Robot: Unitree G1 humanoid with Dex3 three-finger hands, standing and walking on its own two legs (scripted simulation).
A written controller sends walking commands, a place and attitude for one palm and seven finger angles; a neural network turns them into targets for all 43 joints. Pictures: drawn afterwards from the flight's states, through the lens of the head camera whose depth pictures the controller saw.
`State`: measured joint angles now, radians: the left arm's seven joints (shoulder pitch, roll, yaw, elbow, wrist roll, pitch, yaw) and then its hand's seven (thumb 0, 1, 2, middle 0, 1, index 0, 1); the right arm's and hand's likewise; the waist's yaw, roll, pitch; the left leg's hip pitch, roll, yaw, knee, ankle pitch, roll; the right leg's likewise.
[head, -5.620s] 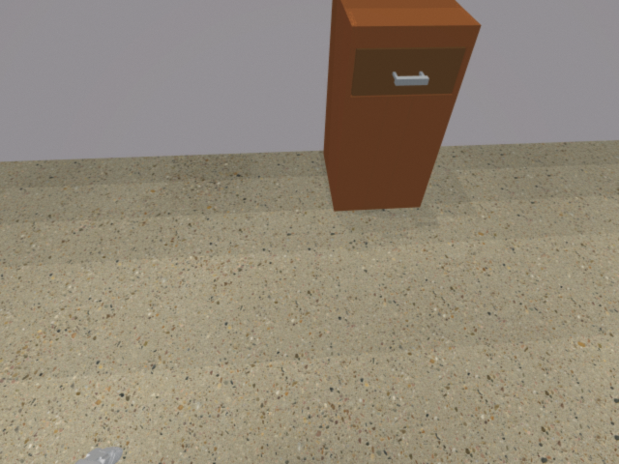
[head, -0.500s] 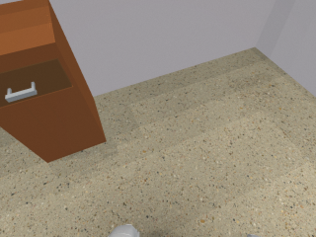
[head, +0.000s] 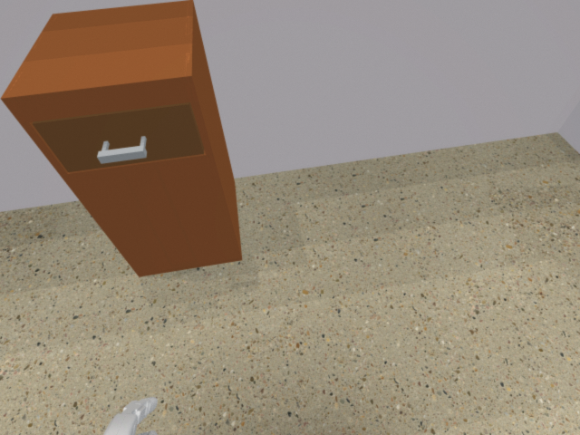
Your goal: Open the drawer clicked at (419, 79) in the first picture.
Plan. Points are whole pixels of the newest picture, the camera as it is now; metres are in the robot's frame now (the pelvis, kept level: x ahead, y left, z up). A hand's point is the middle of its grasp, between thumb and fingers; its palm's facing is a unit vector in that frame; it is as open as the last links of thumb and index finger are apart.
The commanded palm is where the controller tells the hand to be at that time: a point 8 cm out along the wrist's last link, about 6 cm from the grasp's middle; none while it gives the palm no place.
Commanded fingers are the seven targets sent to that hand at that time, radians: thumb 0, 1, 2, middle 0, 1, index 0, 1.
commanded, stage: turn to face it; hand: left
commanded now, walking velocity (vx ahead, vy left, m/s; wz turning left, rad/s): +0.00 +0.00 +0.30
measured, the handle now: (123, 148) +0.75 +0.46 -0.10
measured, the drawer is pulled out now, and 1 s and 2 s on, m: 0.00 0.00 0.00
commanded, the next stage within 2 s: take the last steps up to it in 0.14 s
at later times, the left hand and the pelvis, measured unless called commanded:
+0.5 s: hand out of the picture -0.08 +0.20 -0.16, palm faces +0.28 -0.93 -0.23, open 7.3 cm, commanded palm none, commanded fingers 0.00 0.90 0.90 -0.20 -0.30 -0.20 -0.30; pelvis -0.01 +0.01 +0.01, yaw +12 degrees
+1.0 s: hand (149, 408) +0.18 +0.25 -0.16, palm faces +0.17 -0.97 -0.17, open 7.3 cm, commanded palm none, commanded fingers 0.00 0.90 0.90 -0.20 -0.30 -0.20 -0.30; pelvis +0.12 +0.06 +0.00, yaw +12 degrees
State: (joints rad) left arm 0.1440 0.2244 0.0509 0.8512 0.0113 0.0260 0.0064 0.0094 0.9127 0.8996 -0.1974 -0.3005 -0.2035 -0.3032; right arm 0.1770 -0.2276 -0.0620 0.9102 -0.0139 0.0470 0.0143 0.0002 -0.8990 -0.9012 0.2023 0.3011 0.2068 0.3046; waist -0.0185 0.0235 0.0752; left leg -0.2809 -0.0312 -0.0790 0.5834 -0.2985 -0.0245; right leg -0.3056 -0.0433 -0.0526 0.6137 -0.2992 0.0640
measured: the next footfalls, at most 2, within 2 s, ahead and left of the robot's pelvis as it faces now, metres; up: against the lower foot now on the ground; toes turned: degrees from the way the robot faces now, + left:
left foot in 0.52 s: -0.02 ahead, +0.13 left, +0.00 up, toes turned +18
right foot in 1.04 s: +0.30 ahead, -0.01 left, +0.00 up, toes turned +4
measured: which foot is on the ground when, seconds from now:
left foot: down 0.00-0.00, up 0.02-0.50, down 0.52-1.00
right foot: down 0.00-0.52, up 0.54-1.00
